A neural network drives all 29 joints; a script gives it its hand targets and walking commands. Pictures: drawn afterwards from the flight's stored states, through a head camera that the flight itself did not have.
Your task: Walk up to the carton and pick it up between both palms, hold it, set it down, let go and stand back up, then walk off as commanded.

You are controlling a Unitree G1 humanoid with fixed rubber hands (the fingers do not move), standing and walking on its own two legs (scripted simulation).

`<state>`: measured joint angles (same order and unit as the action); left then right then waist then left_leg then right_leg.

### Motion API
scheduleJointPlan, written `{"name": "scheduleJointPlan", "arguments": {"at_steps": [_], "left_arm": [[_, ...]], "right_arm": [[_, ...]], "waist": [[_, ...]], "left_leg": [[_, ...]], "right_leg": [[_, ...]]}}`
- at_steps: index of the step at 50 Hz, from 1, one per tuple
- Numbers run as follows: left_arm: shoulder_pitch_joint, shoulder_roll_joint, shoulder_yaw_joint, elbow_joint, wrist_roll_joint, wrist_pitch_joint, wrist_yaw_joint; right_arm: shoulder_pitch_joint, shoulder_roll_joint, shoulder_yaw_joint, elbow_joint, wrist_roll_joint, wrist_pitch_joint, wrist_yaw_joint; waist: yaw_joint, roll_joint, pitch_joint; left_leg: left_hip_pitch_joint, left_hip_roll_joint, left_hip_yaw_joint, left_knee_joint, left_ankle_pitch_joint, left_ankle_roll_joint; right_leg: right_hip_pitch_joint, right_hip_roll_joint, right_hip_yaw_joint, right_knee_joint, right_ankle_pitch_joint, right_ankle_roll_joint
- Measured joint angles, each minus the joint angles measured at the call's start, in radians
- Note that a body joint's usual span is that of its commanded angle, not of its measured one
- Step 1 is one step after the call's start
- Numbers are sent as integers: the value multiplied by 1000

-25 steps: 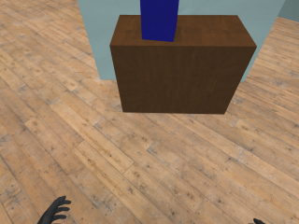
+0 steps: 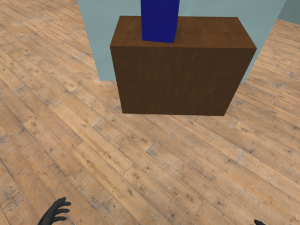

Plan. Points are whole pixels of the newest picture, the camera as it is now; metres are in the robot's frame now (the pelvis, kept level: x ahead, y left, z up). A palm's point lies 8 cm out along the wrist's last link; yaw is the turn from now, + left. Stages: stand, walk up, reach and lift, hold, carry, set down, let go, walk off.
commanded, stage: stand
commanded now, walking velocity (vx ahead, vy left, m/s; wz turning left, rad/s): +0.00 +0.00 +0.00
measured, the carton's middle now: (160, 14) +1.24 -0.04 +0.01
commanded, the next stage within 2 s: none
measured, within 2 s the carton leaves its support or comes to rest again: neither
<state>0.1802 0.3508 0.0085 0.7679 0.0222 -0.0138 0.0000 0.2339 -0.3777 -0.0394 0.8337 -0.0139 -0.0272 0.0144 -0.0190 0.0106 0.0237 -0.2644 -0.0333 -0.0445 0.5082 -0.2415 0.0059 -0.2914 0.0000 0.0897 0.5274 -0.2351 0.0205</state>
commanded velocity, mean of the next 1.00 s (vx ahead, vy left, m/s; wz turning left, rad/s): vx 0.00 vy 0.00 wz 0.00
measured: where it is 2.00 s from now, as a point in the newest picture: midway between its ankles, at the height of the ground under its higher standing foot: outside the picture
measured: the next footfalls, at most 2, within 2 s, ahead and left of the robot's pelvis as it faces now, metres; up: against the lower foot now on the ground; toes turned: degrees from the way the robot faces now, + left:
none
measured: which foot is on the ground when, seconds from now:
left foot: down 0.00-1.00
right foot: down 0.00-1.00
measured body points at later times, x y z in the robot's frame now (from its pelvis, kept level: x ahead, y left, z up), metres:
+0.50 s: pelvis +0.00 +0.00 +0.00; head +0.01 -0.01 +0.45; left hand +0.14 +0.29 -0.10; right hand +0.09 -0.31 -0.11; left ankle +0.02 +0.12 -0.74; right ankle +0.03 -0.14 -0.74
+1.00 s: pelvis +0.00 +0.00 +0.00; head +0.01 +0.00 +0.45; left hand +0.14 +0.29 -0.10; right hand +0.09 -0.31 -0.11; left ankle +0.02 +0.12 -0.74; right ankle +0.03 -0.14 -0.74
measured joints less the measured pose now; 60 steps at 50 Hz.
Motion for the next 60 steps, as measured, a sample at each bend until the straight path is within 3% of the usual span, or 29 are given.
{"name": "scheduleJointPlan", "arguments": {"at_steps": [60], "left_arm": [[0, 0, 0, 20, 0, 2, 0]], "right_arm": [[0, 0, 0, 18, 0, 0, 0]], "waist": [[0, -10, -5]], "left_leg": [[0, 0, 0, 0, 2, 0]], "right_leg": [[0, 0, 0, 0, 2, 1]]}}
